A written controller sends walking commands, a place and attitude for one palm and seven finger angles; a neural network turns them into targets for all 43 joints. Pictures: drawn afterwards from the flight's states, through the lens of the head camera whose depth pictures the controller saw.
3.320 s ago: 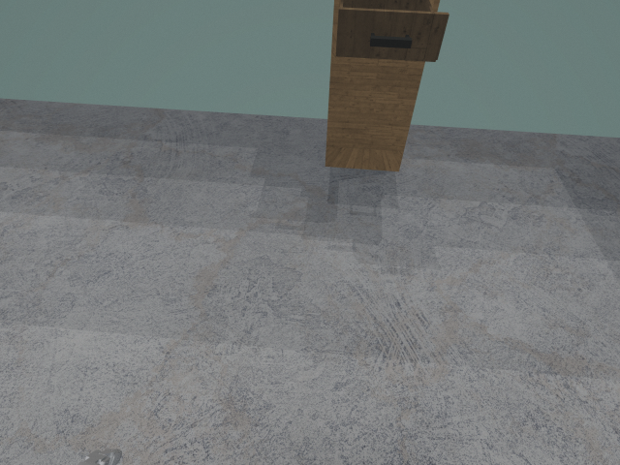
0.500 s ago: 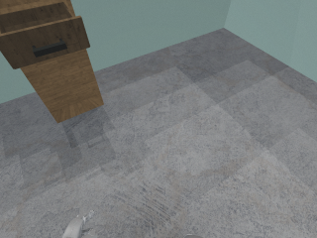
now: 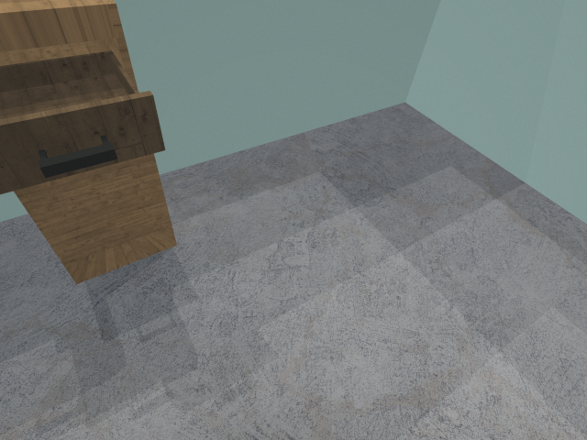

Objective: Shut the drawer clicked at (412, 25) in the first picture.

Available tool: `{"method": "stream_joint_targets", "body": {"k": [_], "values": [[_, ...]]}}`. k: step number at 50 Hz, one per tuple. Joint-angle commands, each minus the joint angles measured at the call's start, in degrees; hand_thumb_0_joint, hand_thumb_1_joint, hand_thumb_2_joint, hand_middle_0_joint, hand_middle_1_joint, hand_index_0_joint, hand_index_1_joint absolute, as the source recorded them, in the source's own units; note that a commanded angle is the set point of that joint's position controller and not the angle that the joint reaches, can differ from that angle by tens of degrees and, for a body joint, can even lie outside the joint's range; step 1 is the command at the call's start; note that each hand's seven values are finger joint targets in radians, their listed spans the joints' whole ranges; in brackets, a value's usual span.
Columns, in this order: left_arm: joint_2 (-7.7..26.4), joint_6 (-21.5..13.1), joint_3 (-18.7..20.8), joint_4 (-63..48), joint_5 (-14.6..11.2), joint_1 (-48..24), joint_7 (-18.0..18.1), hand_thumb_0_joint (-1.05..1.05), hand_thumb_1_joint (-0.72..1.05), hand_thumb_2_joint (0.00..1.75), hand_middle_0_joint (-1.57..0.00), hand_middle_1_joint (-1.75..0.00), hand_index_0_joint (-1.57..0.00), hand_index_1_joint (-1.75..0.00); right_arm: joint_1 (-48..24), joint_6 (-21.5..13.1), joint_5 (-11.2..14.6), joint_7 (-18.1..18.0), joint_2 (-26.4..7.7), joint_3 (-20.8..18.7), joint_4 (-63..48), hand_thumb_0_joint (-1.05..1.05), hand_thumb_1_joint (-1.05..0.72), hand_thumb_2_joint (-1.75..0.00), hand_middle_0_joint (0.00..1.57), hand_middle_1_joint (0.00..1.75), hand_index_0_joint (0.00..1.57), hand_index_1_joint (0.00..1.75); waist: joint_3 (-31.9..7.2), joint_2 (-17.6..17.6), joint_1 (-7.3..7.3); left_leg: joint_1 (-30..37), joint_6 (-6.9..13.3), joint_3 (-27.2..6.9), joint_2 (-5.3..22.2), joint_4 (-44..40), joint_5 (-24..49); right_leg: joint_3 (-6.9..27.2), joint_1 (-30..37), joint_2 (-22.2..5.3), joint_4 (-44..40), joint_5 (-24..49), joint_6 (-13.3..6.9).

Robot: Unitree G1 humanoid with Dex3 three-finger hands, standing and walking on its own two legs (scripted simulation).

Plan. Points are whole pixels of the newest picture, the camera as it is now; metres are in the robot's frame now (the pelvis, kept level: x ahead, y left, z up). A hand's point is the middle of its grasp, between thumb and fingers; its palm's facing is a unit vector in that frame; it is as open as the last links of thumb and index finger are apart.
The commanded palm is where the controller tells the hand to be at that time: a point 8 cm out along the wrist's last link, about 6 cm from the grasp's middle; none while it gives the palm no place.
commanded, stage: walk to a spot facing it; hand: left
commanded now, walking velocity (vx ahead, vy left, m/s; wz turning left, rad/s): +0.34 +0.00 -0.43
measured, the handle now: (77, 153) +0.59 +0.47 +0.02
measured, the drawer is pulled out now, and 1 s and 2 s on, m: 0.30 0.30 0.30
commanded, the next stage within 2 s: turn to face it in 0.24 s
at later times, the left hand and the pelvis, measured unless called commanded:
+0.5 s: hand (250, 324) +0.35 +0.09 -0.17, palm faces -0.18 -0.96 -0.22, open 7.3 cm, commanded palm none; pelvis +0.19 -0.06 -0.02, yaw -9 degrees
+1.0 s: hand (193, 356) +0.29 +0.19 -0.18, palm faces +0.17 -0.96 -0.23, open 7.4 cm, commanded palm none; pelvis +0.24 -0.03 +0.00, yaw +6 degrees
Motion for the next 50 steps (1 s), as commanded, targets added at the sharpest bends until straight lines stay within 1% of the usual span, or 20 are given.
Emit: {"method": "stream_joint_targets", "body": {"k": [1,8,14,16,18,19,20,21,23,25,27,30,37,40,41,42,43,44,47,50], "values": [[0.0,-0.6,-0.1,-4.5,0.3,0.0,-0.5,0.00,0.90,0.90,-0.20,-0.30,-0.20,-0.30,7.4,-1.0,0.4,-0.8,-5.8,-1.0,1.2,0.00,-0.90,-0.90,0.20,0.30,0.20,0.30,2.1,9.5,-0.15,6.8,2.0,-11.2,14.8,-23.6,-0.9,1.9,-12.4,-4.9,2.7,7.7,1.4],[-1.4,0.4,0.2,-8.8,0.3,-8.8,-1.0,0.00,0.90,0.90,-0.20,-0.30,-0.20,-0.30,12.3,-0.9,0.6,-0.9,-5.2,-1.6,3.7,0.00,-0.90,-0.90,0.20,0.30,0.20,0.30,5.4,8.3,-1.63,13.8,3.8,-2.2,15.0,-23.5,10.9,-2.3,-18.2,-6.3,-13.0,12.3,3.5],[-1.5,-0.1,0.1,-11.8,0.0,-16.1,-1.3,0.00,0.90,0.90,-0.20,-0.30,-0.20,-0.30,15.5,0.2,0.0,-0.7,-5.5,-1.8,5.0,0.00,-0.90,-0.90,0.20,0.30,0.20,0.30,7.4,10.1,-3.60,16.5,3.1,2.2,15.9,-18.9,19.9,-5.7,-14.5,-3.5,-24.4,11.2,1.4],[-0.8,-0.5,0.3,-12.0,0.1,-15.1,-1.3,0.00,0.90,0.90,-0.20,-0.30,-0.20,-0.30,14.6,0.4,-0.1,-0.8,-6.2,-2.2,4.5,0.00,-0.90,-0.90,0.20,0.30,0.20,0.30,6.2,10.3,-2.54,17.9,2.6,4.1,16.3,-14.0,29.4,-6.9,-10.7,-1.7,-27.2,9.4,-0.1],[0.6,-1.7,0.3,-9.0,0.4,-6.1,-0.6,0.00,0.90,0.90,-0.20,-0.30,-0.20,-0.30,13.8,0.6,0.2,-0.9,-7.1,-2.1,4.4,0.00,-0.90,-0.90,0.20,0.30,0.20,0.30,-0.6,8.5,1.48,16.4,1.1,4.9,14.5,-0.1,42.4,-9.4,4.8,2.1,-33.2,10.7,-1.5],[3.2,-2.5,0.9,-6.5,0.6,1.9,0.0,0.00,0.90,0.90,-0.20,-0.30,-0.20,-0.30,13.4,0.7,0.7,-0.4,-6.5,-1.7,4.5,0.00,-0.90,-0.90,0.20,0.30,0.20,0.30,-5.7,4.4,5.34,8.5,-0.9,5.4,11.7,10.9,37.2,-7.9,19.0,0.9,-36.6,18.7,-1.8],[9.5,-3.3,2.3,-4.6,0.6,8.0,1.0,0.00,0.90,0.90,-0.20,-0.30,-0.20,-0.30,15.5,0.7,1.8,-0.1,-2.0,-0.9,4.0,0.00,-0.90,-0.90,0.20,0.30,0.20,0.30,-13.9,-8.3,6.95,-7.3,-3.6,4.9,4.6,27.8,2.0,10.8,35.5,-15.8,-36.7,36.0,-6.8],[12.8,-3.3,2.1,-3.8,-0.9,10.2,1.2,0.00,0.90,0.90,-0.20,-0.30,-0.20,-0.30,15.1,1.2,2.0,-0.7,-1.1,-0.6,3.3,0.00,-0.90,-0.90,0.20,0.30,0.20,0.30,-17.4,-7.9,5.61,-11.4,-4.5,-3.3,-0.2,40.9,-22.3,20.0,35.8,-24.8,-39.7,55.0,-12.3],[10.9,-3.2,1.3,-5.9,-0.9,1.2,1.9,0.00,0.90,0.90,-0.20,-0.30,-0.20,-0.30,12.9,2.5,1.7,-1.0,-0.8,-0.8,3.2,0.00,-0.90,-0.90,0.20,0.30,0.20,0.30,-11.5,-7.7,3.11,-12.0,-4.3,-11.2,2.1,44.5,-16.8,16.4,22.2,-24.2,-45.3,44.1,-10.9],[5.2,-3.1,-0.3,-7.4,-0.7,-6.7,2.6,0.00,0.90,0.90,-0.20,-0.30,-0.20,-0.30,11.8,3.8,0.8,-0.9,-0.2,-0.5,4.7,0.00,-0.90,-0.90,0.20,0.30,0.20,0.30,-2.6,-1.4,-0.29,-10.1,-4.3,-12.6,4.1,40.1,-9.8,6.1,8.5,-19.9,-48.7,35.4,-7.0],[4.1,-3.0,-0.9,-8.3,-0.4,-10.6,2.7,0.00,0.90,0.90,-0.20,-0.30,-0.20,-0.30,14.1,5.2,0.8,-0.7,0.4,-0.3,5.3,0.00,-0.90,-0.90,0.20,0.30,0.20,0.30,-2.0,-3.0,-3.15,-7.1,-5.2,-11.7,3.7,34.1,-8.0,-0.8,3.4,-18.2,-49.7,32.6,-5.6],[4.3,-2.1,-0.6,-9.3,-0.4,-11.6,2.9,0.00,0.90,0.90,-0.20,-0.30,-0.20,-0.30,12.8,6.3,0.7,0.0,0.3,-0.4,3.9,0.00,-0.90,-0.90,0.20,0.30,0.20,0.30,-2.0,-3.4,-3.42,-7.1,-5.7,-9.4,2.3,29.6,-6.1,-4.1,2.9,-17.3,-51.2,24.9,-5.3],[7.1,-0.3,1.3,-11.6,0.2,-9.9,3.1,0.00,0.90,0.90,-0.20,-0.30,-0.20,-0.30,1.8,6.1,0.5,1.2,-2.0,-1.2,-3.3,0.00,-0.90,-0.90,0.20,0.30,0.20,0.30,-0.6,-3.4,-0.20,-7.3,-5.3,-6.1,1.3,13.5,-8.3,-5.6,8.2,-20.4,-46.9,17.7,-5.1],[7.3,0.6,1.7,-12.7,-0.4,-9.6,2.8,0.00,0.90,0.90,-0.20,-0.30,-0.20,-0.30,4.8,5.8,0.2,1.4,-4.9,-2.0,-4.5,0.00,-0.90,-0.90,0.20,0.30,0.20,0.30,-2.2,2.4,-2.37,2.4,-4.3,-6.3,0.5,-1.2,1.3,-9.6,4.8,-17.8,-35.8,11.6,-0.8],[5.1,1.2,1.6,-14.1,-0.8,-8.7,2.4,0.00,0.90,0.90,-0.20,-0.30,-0.20,-0.30,6.8,5.3,-0.1,1.3,-9.9,-3.1,-4.9,0.00,-0.90,-0.90,0.20,0.30,0.20,0.30,-2.8,16.0,-3.19,6.7,0.1,-20.9,9.1,-9.3,11.2,-12.1,-3.5,-11.5,-24.6,0.2,3.4],[2.8,1.4,0.9,-17.2,-1.0,-11.8,2.0,0.00,0.90,0.90,-0.20,-0.30,-0.20,-0.30,9.3,5.2,-0.4,0.8,-15.2,-4.2,-5.8,0.00,-0.90,-0.90,0.20,0.30,0.20,0.30,-1.4,25.6,-5.29,7.7,8.2,-37.6,20.8,-16.1,23.6,-10.3,-13.0,-4.3,-10.2,-18.6,6.7],[4.2,1.8,0.8,-17.8,-0.1,-14.6,2.2,0.00,0.90,0.90,-0.20,-0.30,-0.20,-0.30,10.1,5.1,-0.3,0.1,-15.7,-4.3,-4.6,0.00,-0.90,-0.90,0.20,0.30,0.20,0.30,-3.8,19.1,-6.29,7.6,9.9,-39.0,20.3,-16.8,17.3,-2.5,-14.1,-4.0,-1.0,-16.2,5.8],[3.7,1.4,1.1,-17.9,-0.1,-15.4,2.0,0.00,0.90,0.90,-0.20,-0.30,-0.20,-0.30,7.2,4.9,0.0,-0.3,-14.9,-4.2,-5.4,0.00,-0.90,-0.90,0.20,0.30,0.20,0.30,-4.2,16.7,-4.51,7.9,9.0,-37.1,18.0,-15.7,14.4,-0.2,-17.2,-4.2,2.6,-11.6,6.0],[5.0,1.4,1.6,-14.7,-0.3,-9.9,1.4,0.00,0.90,0.90,-0.20,-0.30,-0.20,-0.30,-0.6,4.2,0.3,-0.5,-12.1,-3.0,-8.0,0.00,-0.90,-0.90,0.20,0.30,0.20,0.30,-5.4,10.3,-1.10,7.6,5.6,-25.2,10.7,-14.5,15.8,1.1,-13.6,-4.7,1.9,-0.6,6.9],[5.5,1.9,1.5,-14.2,-0.5,-8.9,1.6,0.00,0.90,0.90,-0.20,-0.30,-0.20,-0.30,0.0,4.2,0.5,-0.4,-12.3,-3.2,-7.9,0.00,-0.90,-0.90,0.20,0.30,0.20,0.30,-5.4,8.3,-1.43,7.8,5.9,-24.1,9.1,-15.1,17.3,1.1,-10.7,-4.0,-2.4,0.5,7.5]]}}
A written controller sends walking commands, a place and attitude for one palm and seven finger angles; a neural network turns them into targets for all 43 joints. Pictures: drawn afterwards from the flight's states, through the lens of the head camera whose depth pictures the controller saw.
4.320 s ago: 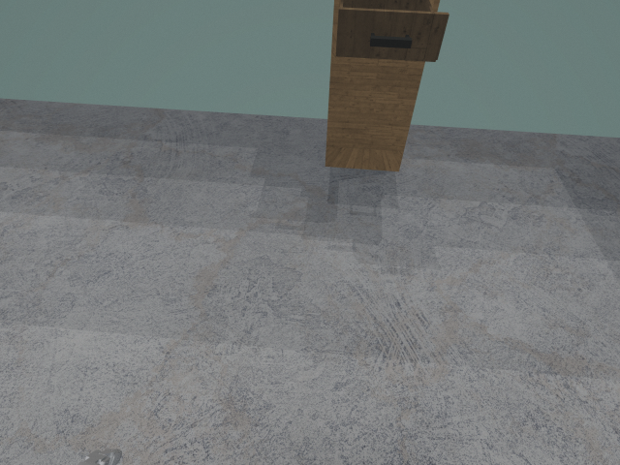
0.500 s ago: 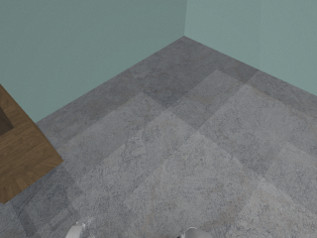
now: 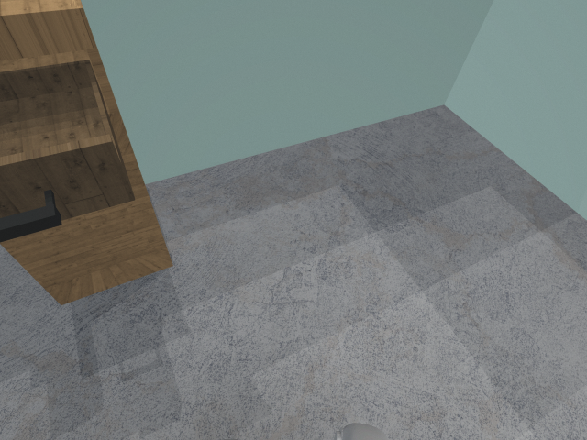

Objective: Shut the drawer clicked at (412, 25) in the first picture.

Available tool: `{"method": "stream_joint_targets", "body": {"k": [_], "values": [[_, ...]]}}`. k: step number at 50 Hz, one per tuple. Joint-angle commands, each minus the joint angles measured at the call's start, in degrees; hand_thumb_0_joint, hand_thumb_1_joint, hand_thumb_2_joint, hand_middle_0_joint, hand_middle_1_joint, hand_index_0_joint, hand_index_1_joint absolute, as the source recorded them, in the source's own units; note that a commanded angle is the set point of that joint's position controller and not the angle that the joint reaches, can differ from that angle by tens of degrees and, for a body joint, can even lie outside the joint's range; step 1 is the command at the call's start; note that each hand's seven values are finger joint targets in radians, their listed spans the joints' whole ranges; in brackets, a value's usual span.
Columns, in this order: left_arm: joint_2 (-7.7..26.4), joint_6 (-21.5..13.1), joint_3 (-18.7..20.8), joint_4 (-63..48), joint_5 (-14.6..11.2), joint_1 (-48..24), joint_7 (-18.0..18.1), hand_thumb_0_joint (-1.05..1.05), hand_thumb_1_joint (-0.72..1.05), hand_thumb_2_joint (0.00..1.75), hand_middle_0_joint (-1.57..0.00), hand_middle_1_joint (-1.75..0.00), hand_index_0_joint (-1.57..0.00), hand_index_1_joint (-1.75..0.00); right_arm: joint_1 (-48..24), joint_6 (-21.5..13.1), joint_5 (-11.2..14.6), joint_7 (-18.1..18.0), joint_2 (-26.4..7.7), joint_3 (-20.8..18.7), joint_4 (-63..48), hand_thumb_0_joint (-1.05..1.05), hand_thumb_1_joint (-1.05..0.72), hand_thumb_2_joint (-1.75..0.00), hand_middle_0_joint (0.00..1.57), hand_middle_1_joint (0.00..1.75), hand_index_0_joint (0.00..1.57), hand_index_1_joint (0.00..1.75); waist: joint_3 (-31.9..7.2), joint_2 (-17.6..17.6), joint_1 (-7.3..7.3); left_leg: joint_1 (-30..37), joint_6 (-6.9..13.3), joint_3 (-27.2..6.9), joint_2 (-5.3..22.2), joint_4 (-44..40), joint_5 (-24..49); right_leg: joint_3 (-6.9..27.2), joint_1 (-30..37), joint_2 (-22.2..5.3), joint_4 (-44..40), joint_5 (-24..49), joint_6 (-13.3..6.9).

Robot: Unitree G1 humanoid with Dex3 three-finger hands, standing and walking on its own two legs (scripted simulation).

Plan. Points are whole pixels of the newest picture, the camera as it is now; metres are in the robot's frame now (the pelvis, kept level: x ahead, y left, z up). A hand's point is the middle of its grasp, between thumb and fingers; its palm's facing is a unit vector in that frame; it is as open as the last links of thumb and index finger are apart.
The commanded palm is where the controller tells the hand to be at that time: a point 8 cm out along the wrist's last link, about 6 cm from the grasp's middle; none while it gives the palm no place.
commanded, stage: turn to face it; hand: left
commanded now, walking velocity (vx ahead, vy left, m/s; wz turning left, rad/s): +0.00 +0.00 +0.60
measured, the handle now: (9, 217) +0.40 +0.46 +0.02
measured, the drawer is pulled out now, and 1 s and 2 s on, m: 0.30 0.30 0.30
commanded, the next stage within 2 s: take the last steps up to it in 0.64 s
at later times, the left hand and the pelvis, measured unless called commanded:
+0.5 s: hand out of the picture +0.00 +0.14 -0.14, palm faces +0.31 -0.91 -0.27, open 7.4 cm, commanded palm none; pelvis -0.02 -0.07 +0.01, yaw +18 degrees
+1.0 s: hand out of the picture -0.12 +0.16 -0.16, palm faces +0.47 -0.85 -0.24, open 7.4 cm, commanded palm none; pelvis -0.04 -0.03 +0.01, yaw +27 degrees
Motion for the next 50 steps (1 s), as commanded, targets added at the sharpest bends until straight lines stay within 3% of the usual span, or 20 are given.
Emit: {"method": "stream_joint_targets", "body": {"k": [1,9,13,15,16,17,18,19,21,22,30,33,35,36,37,38,39,42,45,50], "values": [[2.9,-1.2,0.1,-5.1,-0.3,-0.1,0.0,0.00,0.90,0.90,-0.20,-0.30,-0.20,-0.30,2.0,-1.2,0.0,-0.5,-11.6,-2.9,-3.4,0.00,-0.90,-0.90,0.20,0.30,0.20,0.30,-7.5,7.7,-0.63,12.2,5.1,-17.8,13.6,-15.1,15.5,3.0,-3.1,-1.0,-2.9,1.8,1.4],[3.6,-1.2,-0.2,-7.1,-0.6,-2.4,0.5,0.00,0.90,0.90,-0.20,-0.30,-0.20,-0.30,2.7,0.1,-0.2,0.1,-13.6,-4.0,-2.9,0.00,-0.90,-0.90,0.20,0.30,0.20,0.30,-6.8,10.5,-2.18,11.3,6.2,-25.4,12.4,-15.1,8.2,3.4,1.3,1.5,-14.6,-2.3,0.8],[3.2,-1.4,-0.4,-7.0,-1.1,2.1,0.9,0.00,0.90,0.90,-0.20,-0.30,-0.20,-0.30,-0.2,0.9,-0.4,0.4,-14.1,-4.5,-3.9,0.00,-0.90,-0.90,0.20,0.30,0.20,0.30,-7.2,11.5,-0.24,5.0,5.2,-27.8,10.5,-13.6,7.1,2.7,11.3,3.9,-25.9,-0.9,-0.6],[4.5,-1.9,-0.1,-6.1,-1.1,7.4,1.0,0.00,0.90,0.90,-0.20,-0.30,-0.20,-0.30,-2.7,1.2,0.0,0.7,-13.0,-4.5,-5.1,0.00,-0.90,-0.90,0.20,0.30,0.20,0.30,-7.8,10.2,2.54,-2.4,1.8,-25.9,6.9,-10.6,1.6,2.0,22.4,3.5,-39.4,6.4,-1.5],[8.1,-2.4,0.6,-6.1,-0.3,9.4,1.4,0.00,0.90,0.90,-0.20,-0.30,-0.20,-0.30,-2.2,1.5,0.5,1.0,-9.6,-4.2,-5.7,0.00,-0.90,-0.90,0.20,0.30,0.20,0.30,-7.5,0.3,3.40,-11.7,-2.1,-20.7,1.2,-0.6,-6.7,10.7,29.3,-5.3,-49.6,0.7,-4.5],[13.3,-2.5,1.2,-7.6,0.6,7.4,1.6,0.00,0.90,0.90,-0.20,-0.30,-0.20,-0.30,-1.9,1.4,0.5,1.1,-6.0,-3.5,-7.3,0.00,-0.90,-0.90,0.20,0.30,0.20,0.30,-3.7,-17.3,3.35,-20.8,-6.8,-8.5,-6.7,16.4,-17.1,27.5,26.7,-21.7,-55.9,-4.8,-11.2],[12.6,-2.3,0.6,-9.5,-0.1,3.1,1.7,0.00,0.90,0.90,-0.20,-0.30,-0.20,-0.30,-2.6,1.6,-0.5,1.1,-9.8,-4.2,-7.2,0.00,-0.90,-0.90,0.20,0.30,0.20,0.30,-2.9,-11.0,2.18,-16.4,-5.7,-11.2,-3.1,27.2,-16.9,24.5,15.3,-23.4,-55.8,-4.3,-12.7],[10.8,-2.5,0.7,-9.9,-0.2,-0.5,1.9,0.00,0.90,0.90,-0.20,-0.30,-0.20,-0.30,-2.3,2.2,-0.4,1.3,-9.2,-4.4,-6.6,0.00,-0.90,-0.90,0.20,0.30,0.20,0.30,-1.8,-12.2,0.17,-15.1,-5.7,-11.2,-2.2,32.2,-14.9,22.7,12.0,-19.9,-55.1,-2.6,-11.4],[6.5,-3.2,-0.9,-10.1,-0.2,-4.1,1.4,0.00,0.90,0.90,-0.20,-0.30,-0.20,-0.30,-0.1,2.4,-0.5,1.9,-8.6,-3.9,-3.7,0.00,-0.90,-0.90,0.20,0.30,0.20,0.30,2.2,-6.8,-2.10,-14.3,-6.8,-8.9,-0.3,37.4,-7.1,10.3,11.3,-12.9,-50.9,9.4,-9.5],[6.0,-3.5,-1.1,-9.8,-0.1,-3.0,1.3,0.00,0.90,0.90,-0.20,-0.30,-0.20,-0.30,0.6,2.4,-0.3,2.0,-7.9,-3.7,-3.2,0.00,-0.90,-0.90,0.20,0.30,0.20,0.30,1.4,-6.9,-1.78,-13.8,-7.3,-7.7,-0.2,37.8,-5.9,7.4,13.0,-12.0,-49.5,13.8,-9.4],[9.2,-3.4,-0.4,-4.5,0.6,8.1,1.1,0.00,0.90,0.90,-0.20,-0.30,-0.20,-0.30,-7.6,2.0,0.4,1.6,-5.6,-1.7,-3.9,0.00,-0.90,-0.90,0.20,0.30,0.20,0.30,-1.9,-8.4,3.99,-7.6,-8.0,-2.8,-0.1,17.6,-13.3,4.8,23.4,-14.5,-44.6,32.4,-12.0],[10.2,-3.1,0.0,-3.5,0.7,7.6,1.1,0.00,0.90,0.90,-0.20,-0.30,-0.20,-0.30,-6.2,1.3,0.8,1.2,-5.5,-1.1,-3.2,0.00,-0.90,-0.90,0.20,0.30,0.20,0.30,-4.7,-10.8,3.56,-1.6,-7.1,-1.4,-0.8,8.9,-13.4,4.4,24.3,-14.9,-41.9,36.7,-12.0],[10.0,-2.8,0.1,-2.9,0.3,5.9,1.1,0.00,0.90,0.90,-0.20,-0.30,-0.20,-0.30,-2.5,0.8,0.7,0.9,-5.9,-0.9,-1.9,0.00,-0.90,-0.90,0.20,0.30,0.20,0.30,-5.8,-9.9,1.40,5.6,-6.5,-0.5,-1.1,-2.7,-5.7,1.4,22.4,-13.2,-37.8,34.5,-9.0],[9.0,-2.5,0.0,-2.9,-0.4,5.3,1.0,0.00,0.90,0.90,-0.20,-0.30,-0.20,-0.30,0.1,0.2,0.6,0.9,-7.5,-1.2,-1.0,0.00,-0.90,-0.90,0.20,0.30,0.20,0.30,-7.5,-6.2,-0.14,12.4,-5.6,-1.8,0.6,-11.2,2.4,-0.9,19.4,-11.4,-32.7,31.1,-6.3],[5.6,-2.2,-0.4,-3.7,-0.8,6.7,0.8,0.00,0.90,0.90,-0.20,-0.30,-0.20,-0.30,1.7,-0.6,0.0,0.6,-12.6,-2.2,-0.8,0.00,-0.90,-0.90,0.20,0.30,0.20,0.30,-10.2,7.7,-0.57,22.0,-1.6,-14.5,11.9,-13.6,16.7,-4.6,8.7,-5.8,-23.4,15.1,-2.4],[2.5,-2.0,-1.9,-5.2,-0.7,4.9,0.5,0.00,0.90,0.90,-0.20,-0.30,-0.20,-0.30,3.2,-0.2,0.0,0.3,-16.7,-2.9,-0.5,0.00,-0.90,-0.90,0.20,0.30,0.20,0.30,-8.5,18.5,-1.52,22.3,5.3,-24.0,21.9,-13.4,30.9,-3.7,-0.4,-2.0,-15.7,-12.1,-0.2],[3.2,-1.4,-2.1,-5.3,-0.2,1.6,0.8,0.00,0.90,0.90,-0.20,-0.30,-0.20,-0.30,5.0,-0.2,-0.3,-0.3,-16.0,-2.7,0.4,0.00,-0.90,-0.90,0.20,0.30,0.20,0.30,-8.0,16.6,-3.17,19.4,7.9,-23.8,21.6,-14.2,24.0,-0.1,-0.5,-1.6,-9.0,-13.6,-0.8],[3.3,-1.8,-1.6,-2.5,0.1,0.9,-0.7,0.00,0.90,0.90,-0.20,-0.30,-0.20,-0.30,0.4,-0.9,-0.3,-1.0,-11.0,-1.2,0.3,0.00,-0.90,-0.90,0.20,0.30,0.20,0.30,-0.9,13.4,-0.62,13.5,5.7,-18.3,14.3,-18.0,4.6,1.5,-3.6,-1.2,-2.5,-2.9,-1.6],[2.4,-2.5,-2.1,-0.7,0.2,2.9,-1.5,0.00,0.90,0.90,-0.20,-0.30,-0.20,-0.30,2.0,-2.1,0.0,-0.9,-9.7,-0.9,1.1,0.00,-0.90,-0.90,0.20,0.30,0.20,0.30,-1.0,10.7,-0.20,14.5,5.8,-15.9,12.1,-19.7,2.3,0.3,-1.9,-0.7,-6.8,0.2,-1.6],[0.5,-3.2,-2.8,-1.5,0.3,-0.5,-1.6,0.00,0.90,0.90,-0.20,-0.30,-0.20,-0.30,6.6,-2.7,-0.3,-0.9,-9.1,-1.3,3.6,0.00,-0.90,-0.90,0.20,0.30,0.20,0.30,1.0,8.9,-1.61,13.7,7.2,-18.1,12.7,-20.9,-3.0,-0.7,1.8,0.0,-19.6,-1.0,-2.0]]}}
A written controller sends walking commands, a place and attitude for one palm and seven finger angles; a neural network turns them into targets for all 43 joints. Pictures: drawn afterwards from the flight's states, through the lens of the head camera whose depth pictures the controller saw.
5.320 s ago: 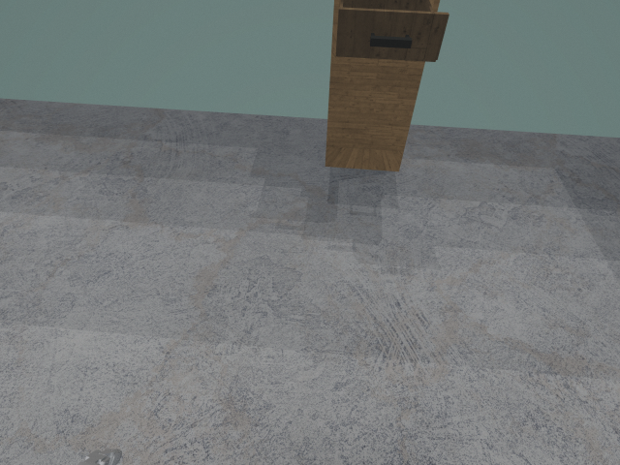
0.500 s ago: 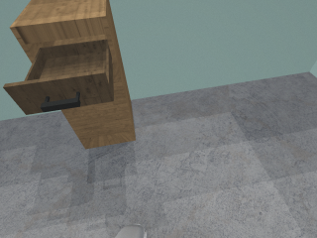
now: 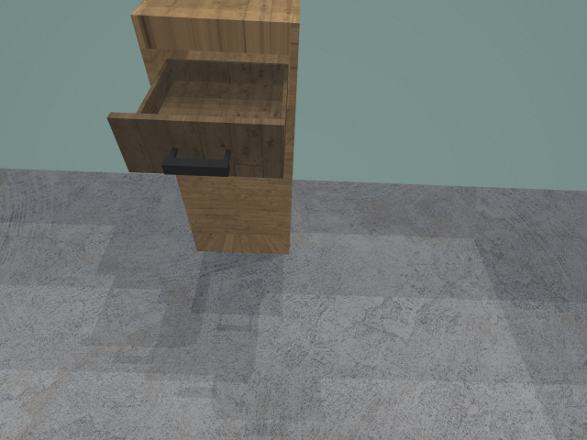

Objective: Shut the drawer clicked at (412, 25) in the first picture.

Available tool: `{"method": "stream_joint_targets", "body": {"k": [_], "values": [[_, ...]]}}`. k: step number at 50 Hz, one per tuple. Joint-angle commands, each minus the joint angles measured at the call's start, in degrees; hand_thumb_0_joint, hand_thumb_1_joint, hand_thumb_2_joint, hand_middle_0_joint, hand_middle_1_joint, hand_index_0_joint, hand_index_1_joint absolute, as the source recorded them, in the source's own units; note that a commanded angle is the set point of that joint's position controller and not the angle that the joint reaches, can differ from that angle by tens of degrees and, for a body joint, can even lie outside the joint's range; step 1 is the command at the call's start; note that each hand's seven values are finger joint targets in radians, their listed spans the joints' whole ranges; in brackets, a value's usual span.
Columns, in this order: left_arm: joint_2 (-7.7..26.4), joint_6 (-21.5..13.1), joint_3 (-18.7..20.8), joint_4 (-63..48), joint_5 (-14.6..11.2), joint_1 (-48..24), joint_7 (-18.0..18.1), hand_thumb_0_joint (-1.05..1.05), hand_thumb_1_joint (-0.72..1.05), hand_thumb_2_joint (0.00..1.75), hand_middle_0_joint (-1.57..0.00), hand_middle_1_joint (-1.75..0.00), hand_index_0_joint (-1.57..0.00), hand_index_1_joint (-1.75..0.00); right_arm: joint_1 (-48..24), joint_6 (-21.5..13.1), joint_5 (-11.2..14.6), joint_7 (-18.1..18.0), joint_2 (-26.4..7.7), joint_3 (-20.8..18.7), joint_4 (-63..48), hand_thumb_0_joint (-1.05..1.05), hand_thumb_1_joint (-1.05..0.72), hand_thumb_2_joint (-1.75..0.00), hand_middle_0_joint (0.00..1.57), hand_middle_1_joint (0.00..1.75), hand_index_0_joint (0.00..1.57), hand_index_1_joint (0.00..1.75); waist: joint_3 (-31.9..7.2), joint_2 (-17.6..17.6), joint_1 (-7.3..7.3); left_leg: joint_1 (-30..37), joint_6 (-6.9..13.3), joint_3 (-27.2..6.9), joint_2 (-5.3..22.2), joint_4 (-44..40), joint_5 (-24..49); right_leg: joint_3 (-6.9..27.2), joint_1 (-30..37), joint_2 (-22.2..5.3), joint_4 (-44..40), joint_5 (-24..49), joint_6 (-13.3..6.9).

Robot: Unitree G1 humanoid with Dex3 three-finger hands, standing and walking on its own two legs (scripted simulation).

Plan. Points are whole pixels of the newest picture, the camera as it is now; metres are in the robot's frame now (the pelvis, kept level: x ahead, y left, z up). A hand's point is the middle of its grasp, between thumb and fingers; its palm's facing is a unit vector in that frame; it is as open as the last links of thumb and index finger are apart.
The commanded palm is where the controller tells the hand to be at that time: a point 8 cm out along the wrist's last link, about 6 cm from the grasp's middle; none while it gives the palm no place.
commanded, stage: take the last steps up to it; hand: left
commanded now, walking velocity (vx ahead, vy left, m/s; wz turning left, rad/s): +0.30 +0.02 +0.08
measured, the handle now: (198, 160) +0.61 +0.24 +0.00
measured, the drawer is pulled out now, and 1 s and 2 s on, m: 0.30 0.30 0.30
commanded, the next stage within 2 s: come to a stop and stand still in 0.94 s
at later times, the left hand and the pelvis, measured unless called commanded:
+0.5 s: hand out of the picture +0.03 +0.15 -0.17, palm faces +0.15 -0.98 -0.15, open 7.4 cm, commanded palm none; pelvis +0.12 +0.01 +0.00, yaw +4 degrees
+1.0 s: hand (180, 308) +0.36 +0.24 -0.16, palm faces +0.02 -0.98 -0.20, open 7.4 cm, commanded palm none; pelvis +0.26 +0.06 +0.00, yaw +0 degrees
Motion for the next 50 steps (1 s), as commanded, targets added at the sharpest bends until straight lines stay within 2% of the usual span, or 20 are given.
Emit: {"method": "stream_joint_targets", "body": {"k": [1,5,6,7,8,9,10,12,15,24,27,28,29,30,31,34,36,38,41,50], "values": [[0.9,-2.2,-0.5,-5.5,0.0,-5.1,-0.4,0.00,0.90,0.90,-0.20,-0.30,-0.20,-0.30,5.4,-1.1,-0.6,-0.3,-10.7,-2.6,0.1,0.00,-0.90,-0.90,0.20,0.30,0.20,0.30,2.9,8.1,-2.82,0.4,9.1,-14.9,14.4,-11.5,-3.5,-1.0,-2.1,0.2,-10.1,-0.4,-0.2],[0.8,-3.4,0.0,-2.6,0.0,2.7,-0.3,0.00,0.90,0.90,-0.20,-0.30,-0.20,-0.30,4.1,-1.0,-0.3,-0.1,-9.6,-2.2,1.2,0.00,-0.90,-0.90,0.20,0.30,0.20,0.30,1.8,5.2,1.22,-8.2,5.9,-11.6,10.6,-3.8,-8.3,-2.5,15.2,2.6,-25.7,6.9,-1.0],[2.6,-4.0,0.5,-1.0,0.2,6.7,0.1,0.00,0.90,0.90,-0.20,-0.30,-0.20,-0.30,4.0,-1.3,0.0,0.0,-7.5,-1.8,1.5,0.00,-0.90,-0.90,0.20,0.30,0.20,0.30,1.3,0.2,3.02,-14.7,3.7,-8.9,7.1,3.4,-10.7,2.1,23.4,-0.5,-30.4,5.3,-2.0],[7.2,-4.5,1.4,0.3,0.6,11.6,0.6,0.00,0.90,0.90,-0.20,-0.30,-0.20,-0.30,4.1,-1.7,0.5,0.4,-4.3,-1.2,0.3,0.00,-0.90,-0.90,0.20,0.30,0.20,0.30,0.5,-11.9,4.81,-24.7,0.7,-1.2,0.5,18.3,-14.0,18.4,30.4,-12.6,-38.1,-4.5,-6.3],[10.5,-4.4,2.1,0.5,0.0,15.5,0.9,0.00,0.90,0.90,-0.20,-0.30,-0.20,-0.30,0.8,-1.6,-0.1,0.8,-5.9,-1.5,-2.0,0.00,-0.90,-0.90,0.20,0.30,0.20,0.30,1.2,-15.1,6.64,-30.4,0.0,-0.6,0.0,29.7,-19.6,32.6,28.2,-21.3,-45.5,-13.1,-11.8],[9.6,-4.6,2.1,0.8,-0.4,14.6,1.3,0.00,0.90,0.90,-0.20,-0.30,-0.20,-0.30,-0.7,-1.0,-0.4,1.1,-7.6,-2.2,-1.9,0.00,-0.90,-0.90,0.20,0.30,0.20,0.30,3.5,-14.8,5.90,-31.7,0.2,-3.7,2.5,36.7,-15.9,33.9,23.4,-21.6,-48.3,-19.6,-12.6],[7.4,-4.8,1.7,0.2,-0.4,11.2,1.4,0.00,0.90,0.90,-0.20,-0.30,-0.20,-0.30,-1.5,-1.0,-0.5,1.5,-7.4,-2.5,-1.6,0.00,-0.90,-0.90,0.20,0.30,0.20,0.30,6.5,-11.1,4.31,-32.5,0.1,-4.1,4.2,40.3,-11.0,31.1,19.2,-20.3,-48.9,-20.0,-12.4],[2.8,-5.4,0.4,-0.9,-0.3,6.1,1.5,0.00,0.90,0.90,-0.20,-0.30,-0.20,-0.30,1.6,-0.5,-0.7,2.0,-5.4,-2.4,0.9,0.00,-0.90,-0.90,0.20,0.30,0.20,0.30,7.7,-3.7,0.44,-28.7,-1.2,-3.2,6.3,40.1,-2.0,17.3,13.6,-15.1,-47.1,-6.7,-9.5],[1.0,-6.2,-0.1,0.1,-0.4,6.7,1.6,0.00,0.90,0.90,-0.20,-0.30,-0.20,-0.30,4.4,0.1,-0.6,2.2,-2.9,-2.3,2.3,0.00,-0.90,-0.90,0.20,0.30,0.20,0.30,6.5,-5.3,-1.07,-25.7,-2.9,-0.4,6.9,36.5,2.7,7.1,12.6,-11.5,-46.4,7.7,-8.6],[2.8,-6.2,0.4,4.7,0.0,11.4,1.6,0.00,0.90,0.90,-0.20,-0.30,-0.20,-0.30,-5.0,-1.3,-0.2,3.1,-1.3,-1.7,-1.1,0.00,-0.90,-0.90,0.20,0.30,0.20,0.30,6.2,-7.4,1.48,-19.7,-2.3,4.6,5.7,16.5,2.2,3.8,16.3,-11.7,-41.8,18.4,-9.6],[3.0,-5.5,0.9,4.8,-0.2,9.9,1.7,0.00,0.90,0.90,-0.20,-0.30,-0.20,-0.30,0.8,-2.2,-0.4,2.4,-2.8,-1.9,0.7,0.00,-0.90,-0.90,0.20,0.30,0.20,0.30,3.6,-6.0,-1.76,-6.3,-1.4,6.7,3.2,7.9,3.4,1.4,13.5,-9.5,-33.3,20.3,-7.9],[1.6,-5.3,0.7,4.8,-0.4,10.0,1.7,0.00,0.90,0.90,-0.20,-0.30,-0.20,-0.30,7.5,-2.7,-0.6,1.7,-5.1,-2.4,2.8,0.00,-0.90,-0.90,0.20,0.30,0.20,0.30,-0.1,-1.1,-4.39,3.9,-0.9,5.5,3.6,4.1,3.6,-0.6,10.9,-6.9,-22.7,23.0,-6.7],[-1.4,-4.9,0.3,4.2,-0.7,12.3,1.3,0.00,0.90,0.90,-0.20,-0.30,-0.20,-0.30,15.1,-3.2,-1.3,0.9,-11.2,-3.9,4.5,0.00,-0.90,-0.90,0.20,0.30,0.20,0.30,-6.3,12.2,-6.60,15.4,2.3,-8.4,15.0,1.4,3.0,-4.4,1.6,-1.3,-7.7,9.6,-4.0],[-2.9,-5.0,-0.1,2.4,-0.9,11.3,1.1,0.00,0.90,0.90,-0.20,-0.30,-0.20,-0.30,20.3,-2.8,-0.8,0.3,-15.4,-4.6,5.5,0.00,-0.90,-0.90,0.20,0.30,0.20,0.30,-9.3,20.9,-7.46,19.1,6.7,-24.2,25.6,-6.4,4.9,-4.2,-7.4,4.0,7.4,-11.0,-2.7],[-1.9,-4.8,0.1,1.5,-0.6,8.2,1.5,0.00,0.90,0.90,-0.20,-0.30,-0.20,-0.30,18.3,-2.5,-0.6,-0.1,-14.1,-4.3,5.8,0.00,-0.90,-0.90,0.20,0.30,0.20,0.30,-8.8,16.9,-7.41,15.3,8.0,-24.5,26.6,-9.1,-1.8,1.0,-9.8,2.3,15.1,-10.6,-3.9],[-2.1,-4.6,0.3,2.3,-0.2,3.3,0.4,0.00,0.90,0.90,-0.20,-0.30,-0.20,-0.30,7.7,-3.4,-0.4,-0.5,-6.2,-2.3,3.3,0.00,-0.90,-0.90,0.20,0.30,0.20,0.30,1.6,6.4,-3.30,-0.5,7.1,-14.3,22.1,-12.1,0.1,2.8,-10.1,-3.0,17.1,1.6,-3.3],[-4.2,-3.6,0.2,3.0,0.2,5.3,0.4,0.00,0.90,0.90,-0.20,-0.30,-0.20,-0.30,6.9,-4.1,-0.4,-0.6,-3.9,-1.8,3.3,0.00,-0.90,-0.90,0.20,0.30,0.20,0.30,1.4,5.7,-1.19,-3.8,5.8,-6.8,18.8,-12.6,9.0,2.2,-6.3,-3.2,13.0,5.0,-2.3],[-4.4,-2.7,0.1,2.9,0.2,6.4,0.4,0.00,0.90,0.90,-0.20,-0.30,-0.20,-0.30,6.5,-4.3,-0.2,-0.7,-4.0,-1.7,3.0,0.00,-0.90,-0.90,0.20,0.30,0.20,0.30,0.5,6.3,-0.24,-2.6,6.3,-3.6,18.1,-12.9,12.6,1.8,-6.5,-3.1,10.1,7.3,-1.4],[-3.5,-2.3,0.1,1.3,0.1,2.6,0.4,0.00,0.90,0.90,-0.20,-0.30,-0.20,-0.30,8.1,-4.3,-0.2,-0.7,-4.6,-1.6,3.6,0.00,-0.90,-0.90,0.20,0.30,0.20,0.30,1.1,4.8,-0.47,0.2,7.1,-2.6,18.0,-12.9,18.8,1.7,-8.2,-3.2,4.8,9.3,-0.7],[-2.6,-2.4,-0.3,-2.9,-0.2,-8.4,0.5,0.00,0.90,0.90,-0.20,-0.30,-0.20,-0.30,11.7,-2.7,-0.9,-0.6,-6.0,-2.1,6.6,0.00,-0.90,-0.90,0.20,0.30,0.20,0.30,4.9,7.0,-2.61,0.8,7.0,-2.1,18.4,-9.4,17.9,-1.7,-2.0,-0.8,-13.7,7.3,-1.6]]}}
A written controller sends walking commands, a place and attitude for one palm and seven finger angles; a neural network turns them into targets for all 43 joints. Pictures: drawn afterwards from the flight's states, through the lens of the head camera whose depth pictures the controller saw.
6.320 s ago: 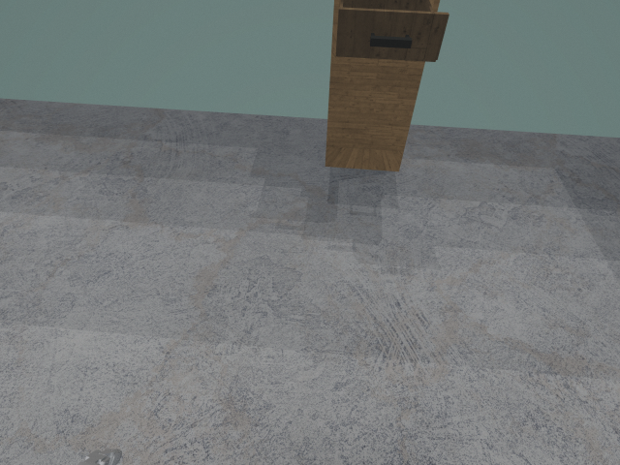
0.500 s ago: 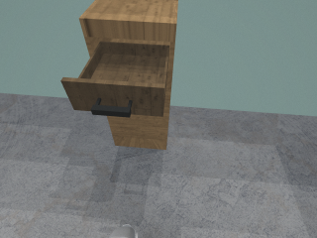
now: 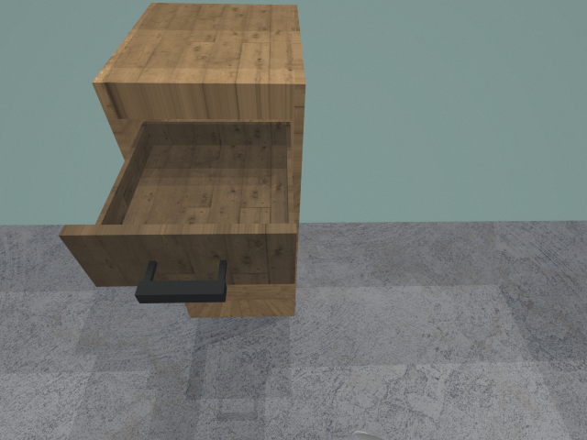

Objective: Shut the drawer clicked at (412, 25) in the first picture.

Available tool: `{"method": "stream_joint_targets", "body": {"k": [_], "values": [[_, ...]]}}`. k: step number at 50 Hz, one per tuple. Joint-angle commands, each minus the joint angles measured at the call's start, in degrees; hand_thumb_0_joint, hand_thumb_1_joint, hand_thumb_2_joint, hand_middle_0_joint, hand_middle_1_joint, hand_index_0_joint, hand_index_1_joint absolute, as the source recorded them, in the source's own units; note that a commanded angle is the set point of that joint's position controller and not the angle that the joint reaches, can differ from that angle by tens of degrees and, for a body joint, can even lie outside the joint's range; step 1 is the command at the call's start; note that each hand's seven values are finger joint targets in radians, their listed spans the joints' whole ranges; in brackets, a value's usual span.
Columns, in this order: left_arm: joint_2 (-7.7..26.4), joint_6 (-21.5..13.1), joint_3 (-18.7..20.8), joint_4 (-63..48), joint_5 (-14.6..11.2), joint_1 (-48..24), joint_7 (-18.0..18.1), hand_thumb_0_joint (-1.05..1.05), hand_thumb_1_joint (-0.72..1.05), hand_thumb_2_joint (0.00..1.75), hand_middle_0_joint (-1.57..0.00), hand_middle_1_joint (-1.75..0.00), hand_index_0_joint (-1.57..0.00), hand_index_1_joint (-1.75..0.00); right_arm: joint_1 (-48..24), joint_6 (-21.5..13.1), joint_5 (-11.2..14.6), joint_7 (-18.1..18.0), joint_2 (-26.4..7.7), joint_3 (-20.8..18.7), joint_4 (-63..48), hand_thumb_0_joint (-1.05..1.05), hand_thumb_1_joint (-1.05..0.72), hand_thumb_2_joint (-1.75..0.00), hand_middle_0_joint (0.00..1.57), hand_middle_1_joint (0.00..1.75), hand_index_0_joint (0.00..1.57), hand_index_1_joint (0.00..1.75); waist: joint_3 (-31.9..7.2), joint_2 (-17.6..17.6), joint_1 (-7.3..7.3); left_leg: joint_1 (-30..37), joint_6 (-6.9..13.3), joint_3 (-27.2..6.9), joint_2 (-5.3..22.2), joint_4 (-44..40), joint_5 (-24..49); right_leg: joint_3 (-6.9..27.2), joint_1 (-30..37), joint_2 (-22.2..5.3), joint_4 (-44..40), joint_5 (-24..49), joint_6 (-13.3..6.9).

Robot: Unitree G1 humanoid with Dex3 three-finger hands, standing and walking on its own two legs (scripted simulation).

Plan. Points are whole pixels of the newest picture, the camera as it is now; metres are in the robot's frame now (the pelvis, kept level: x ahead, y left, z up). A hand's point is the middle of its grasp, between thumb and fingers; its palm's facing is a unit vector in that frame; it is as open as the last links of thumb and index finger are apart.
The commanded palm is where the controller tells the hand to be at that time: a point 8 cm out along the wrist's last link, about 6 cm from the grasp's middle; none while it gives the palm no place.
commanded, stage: come to a stop and stand still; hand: left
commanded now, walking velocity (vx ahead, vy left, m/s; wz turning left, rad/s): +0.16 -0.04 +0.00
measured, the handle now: (185, 279) +0.35 +0.18 +0.00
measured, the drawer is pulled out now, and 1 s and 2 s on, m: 0.30 0.30 0.30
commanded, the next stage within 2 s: look again from close up in 1.42 s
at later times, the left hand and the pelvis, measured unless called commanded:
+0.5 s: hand out of the picture +0.08 +0.19 -0.18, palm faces +0.08 -0.97 -0.24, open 7.3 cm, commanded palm none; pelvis +0.02 -0.01 -0.01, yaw +1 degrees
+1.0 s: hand out of the picture -0.01 +0.14 -0.18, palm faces +0.00 -0.98 -0.20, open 7.4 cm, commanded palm none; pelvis +0.02 -0.02 -0.01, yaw +0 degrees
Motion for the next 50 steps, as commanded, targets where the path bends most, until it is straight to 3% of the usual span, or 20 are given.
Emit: {"method": "stream_joint_targets", "body": {"k": [1,4,6,9,12,18,23,24,25,26,27,30,34,39,41,42,43,44,46,50], "values": [[0.8,-0.7,-0.3,-2.8,-0.1,-0.2,-0.3,0.00,0.90,0.90,-0.20,-0.30,-0.20,-0.30,3.7,-0.4,-0.6,-0.4,-8.5,-1.6,-0.7,0.00,-0.90,-0.90,0.20,0.30,0.20,0.30,5.0,7.5,0.20,-3.4,6.1,-11.5,17.2,-4.9,17.1,-2.0,3.6,1.3,-7.1,-1.9,-0.6],[2.6,-1.9,-0.3,0.0,-0.2,7.2,0.4,0.00,0.90,0.90,-0.20,-0.30,-0.20,-0.30,3.9,-0.3,0.1,-0.5,-6.3,-0.8,0.3,0.00,-0.90,-0.90,0.20,0.30,0.20,0.30,0.4,2.2,3.71,-6.4,1.1,-7.4,11.3,7.3,20.6,-1.3,19.5,1.8,-20.1,12.4,-1.3],[8.6,-2.7,0.3,2.9,-0.8,13.5,1.5,0.00,0.90,0.90,-0.20,-0.30,-0.20,-0.30,6.0,-0.1,1.1,-0.5,-3.1,0.1,0.0,0.00,-0.90,-0.90,0.20,0.30,0.20,0.30,-6.1,-6.2,3.80,-16.4,-4.4,-3.8,4.1,16.7,-7.0,11.8,32.9,-15.0,-18.6,52.1,-8.7],[8.2,-2.2,0.1,1.9,-0.8,8.6,2.7,0.00,0.90,0.90,-0.20,-0.30,-0.20,-0.30,3.4,2.3,1.7,-1.4,-3.5,-0.4,-0.2,0.00,-0.90,-0.90,0.20,0.30,0.20,0.30,-6.6,-9.4,3.39,-15.2,-5.1,-9.2,4.5,27.6,-20.3,12.6,26.1,-17.1,-19.9,63.2,-14.4],[7.7,-1.1,0.6,0.8,-0.3,5.0,3.2,0.00,0.90,0.90,-0.20,-0.30,-0.20,-0.30,2.2,3.8,1.5,-1.3,-2.3,-0.6,0.2,0.00,-0.90,-0.90,0.20,0.30,0.20,0.30,-5.0,-3.4,2.34,-14.7,-5.0,-10.0,3.4,29.7,-16.4,9.2,20.5,-14.9,-21.4,50.7,-13.1],[9.0,0.3,1.9,-2.4,0.3,2.7,2.9,0.00,0.90,0.90,-0.20,-0.30,-0.20,-0.30,-1.0,5.4,0.7,-0.1,-4.1,-1.7,-4.0,0.00,-0.90,-0.90,0.20,0.30,0.20,0.30,-3.3,-7.5,2.65,-15.6,-5.4,-10.2,2.4,31.9,-12.1,8.9,13.4,-13.6,-26.1,26.7,-12.2],[9.2,0.9,1.7,-2.8,0.1,1.5,2.4,0.00,0.90,0.90,-0.20,-0.30,-0.20,-0.30,0.9,3.9,0.7,0.3,-4.3,-1.0,-4.7,0.00,-0.90,-0.90,0.20,0.30,0.20,0.30,-4.0,-7.9,0.85,-4.9,-4.3,-7.9,1.6,11.5,-3.2,8.6,7.9,-9.1,-26.4,0.0,-8.1],[7.9,1.1,1.2,-2.6,-0.1,1.7,2.2,0.00,0.90,0.90,-0.20,-0.30,-0.20,-0.30,3.0,3.3,0.7,0.3,-4.7,-0.8,-3.9,0.00,-0.90,-0.90,0.20,0.30,0.20,0.30,-4.3,-5.1,-0.33,1.3,-4.2,-8.7,2.4,3.5,-0.1,6.8,4.0,-6.5,-23.5,-8.0,-5.7],[4.9,1.6,0.4,-2.9,-0.8,3.2,1.8,0.00,0.90,0.90,-0.20,-0.30,-0.20,-0.30,2.3,2.7,0.1,0.1,-8.0,-1.1,-4.2,0.00,-0.90,-0.90,0.20,0.30,0.20,0.30,-2.2,6.7,0.22,-0.8,-2.2,-17.8,8.4,-3.4,-7.2,4.0,0.1,-1.2,-17.6,-13.0,-2.6],[2.5,1.7,-0.2,-3.3,-1.1,3.7,1.5,0.00,0.90,0.90,-0.20,-0.30,-0.20,-0.30,-0.6,2.6,-0.4,-0.1,-11.2,-1.3,-6.0,0.00,-0.90,-0.90,0.20,0.30,0.20,0.30,1.7,16.2,0.68,-11.4,1.4,-28.0,16.9,-12.0,-17.8,0.0,2.5,2.9,-11.4,-11.8,-0.2],[3.2,2.0,-0.2,-2.3,-0.5,3.2,1.4,0.00,0.90,0.90,-0.20,-0.30,-0.20,-0.30,-5.8,2.5,-0.4,-0.3,-11.7,-1.2,-7.0,0.00,-0.90,-0.90,0.20,0.30,0.20,0.30,4.8,17.1,1.18,-19.6,3.4,-32.3,18.8,-16.9,-25.4,2.1,5.9,3.1,-5.3,-10.4,0.0],[3.3,2.0,-0.1,0.6,-0.1,8.3,0.5,0.00,0.90,0.90,-0.20,-0.30,-0.20,-0.30,-10.0,1.9,-0.2,-1.0,-10.6,-0.6,-7.3,0.00,-0.90,-0.90,0.20,0.30,0.20,0.30,5.9,10.9,3.81,-17.0,3.5,-25.7,15.6,-15.2,-18.1,5.2,4.5,3.6,4.1,-7.2,-0.3],[2.8,1.2,-0.7,2.0,-0.2,9.8,0.3,0.00,0.90,0.90,-0.20,-0.30,-0.20,-0.30,-5.9,1.4,0.3,-1.4,-9.5,-0.6,-5.5,0.00,-0.90,-0.90,0.20,0.30,0.20,0.30,3.7,6.7,1.98,-5.9,4.2,-20.3,14.5,-11.4,-2.7,4.1,1.0,3.2,3.0,-6.3,0.8],[1.6,1.0,-1.5,2.3,-0.6,8.6,0.5,0.00,0.90,0.90,-0.20,-0.30,-0.20,-0.30,-2.7,1.7,0.1,-1.7,-10.4,-1.2,-2.8,0.00,-0.90,-0.90,0.20,0.30,0.20,0.30,0.7,9.1,-0.21,-1.0,5.9,-20.4,15.6,-6.0,13.7,2.8,6.1,3.1,-8.4,-10.2,0.7],[1.3,0.6,-1.4,3.9,-0.8,12.1,0.7,0.00,0.90,0.90,-0.20,-0.30,-0.20,-0.30,-2.8,1.7,0.3,-1.7,-10.8,-1.3,-2.0,0.00,-0.90,-0.90,0.20,0.30,0.20,0.30,-2.2,9.3,1.26,-1.1,4.6,-18.8,13.9,-1.8,20.0,1.9,12.1,3.6,-17.1,-3.4,0.5],[3.4,-0.8,-2.0,7.1,0.3,18.9,3.2,0.00,0.90,0.90,-0.20,-0.30,-0.20,-0.30,-7.7,1.4,1.1,-1.1,-13.0,-1.3,-5.0,0.00,-0.90,-0.90,0.20,0.30,0.20,0.30,0.2,3.5,4.63,-7.2,1.0,-14.1,12.5,11.8,22.6,7.4,12.6,0.5,-23.7,4.4,-1.5],[4.9,-1.4,-2.2,4.0,0.1,16.4,2.9,0.00,0.90,0.90,-0.20,-0.30,-0.20,-0.30,-6.9,1.6,0.7,0.0,-7.2,-0.1,-7.3,0.00,-0.90,-0.90,0.20,0.30,0.20,0.30,1.0,-3.6,2.55,-12.7,-1.6,-10.0,5.5,13.2,-0.1,12.1,11.2,-2.2,-28.9,-2.9,-3.4],[6.9,-2.7,-2.5,3.3,-0.2,14.3,2.5,0.00,0.90,0.90,-0.20,-0.30,-0.20,-0.30,-5.5,1.8,0.1,0.7,-4.7,1.0,-7.4,0.00,-0.90,-0.90,0.20,0.30,0.20,0.30,-2.1,-3.2,1.06,-10.7,-3.3,-8.5,2.6,12.6,-3.7,14.8,12.1,-6.0,-29.4,0.7,-5.9],[6.3,-3.4,-2.2,2.7,-0.5,12.7,2.6,0.00,0.90,0.90,-0.20,-0.30,-0.20,-0.30,-2.7,1.3,0.3,0.8,-5.0,1.1,-5.9,0.00,-0.90,-0.90,0.20,0.30,0.20,0.30,-6.5,-7.6,-0.21,-9.8,-2.7,-8.8,2.2,12.3,0.6,11.8,18.0,-3.0,-22.9,16.6,-7.0],[4.1,-2.4,-2.8,2.0,-0.7,12.2,2.5,0.00,0.90,0.90,-0.20,-0.30,-0.20,-0.30,-1.0,1.2,0.5,0.0,-6.2,1.4,-4.1,0.00,-0.90,-0.90,0.20,0.30,0.20,0.30,0.3,2.1,0.23,-7.3,-1.9,-11.0,5.3,8.1,9.2,7.2,13.1,0.4,-19.8,10.6,-4.5]]}}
